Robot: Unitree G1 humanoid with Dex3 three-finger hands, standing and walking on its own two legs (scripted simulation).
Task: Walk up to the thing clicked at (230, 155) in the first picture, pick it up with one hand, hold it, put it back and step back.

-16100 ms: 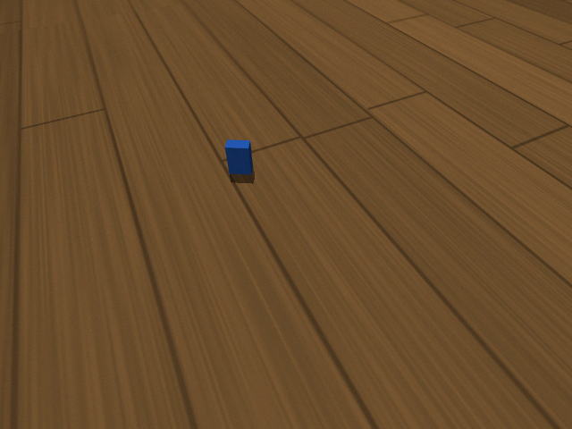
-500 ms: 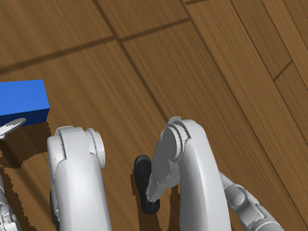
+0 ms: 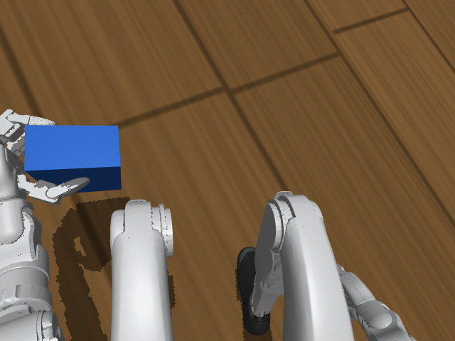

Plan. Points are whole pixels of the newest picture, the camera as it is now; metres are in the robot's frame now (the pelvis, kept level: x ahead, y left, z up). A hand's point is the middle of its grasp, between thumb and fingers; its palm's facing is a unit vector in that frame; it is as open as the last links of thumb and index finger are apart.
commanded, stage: settle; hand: left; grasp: from the side
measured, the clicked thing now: (82, 163) +0.40 +0.25 -0.10
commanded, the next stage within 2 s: hold in 0.94 s
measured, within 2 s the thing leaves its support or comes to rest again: neither
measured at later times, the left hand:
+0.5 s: hand (42, 134) +0.40 +0.28 +0.00, palm faces +0.34 -0.94 -0.03, open 10.8 cm
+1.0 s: hand (38, 128) +0.39 +0.28 +0.03, palm faces +0.32 -0.95 -0.05, open 10.9 cm
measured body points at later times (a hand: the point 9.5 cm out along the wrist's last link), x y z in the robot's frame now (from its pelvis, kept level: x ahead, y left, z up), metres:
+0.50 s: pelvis +0.01 -0.01 +0.04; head +0.21 +0.06 +0.44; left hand +0.38 +0.33 +0.00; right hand +0.20 -0.26 -0.08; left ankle +0.08 +0.12 -0.29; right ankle +0.13 -0.14 -0.29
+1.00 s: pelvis +0.01 -0.01 +0.06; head +0.19 +0.05 +0.47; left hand +0.37 +0.32 +0.03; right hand +0.18 -0.26 -0.06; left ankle +0.08 +0.12 -0.29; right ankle +0.13 -0.14 -0.29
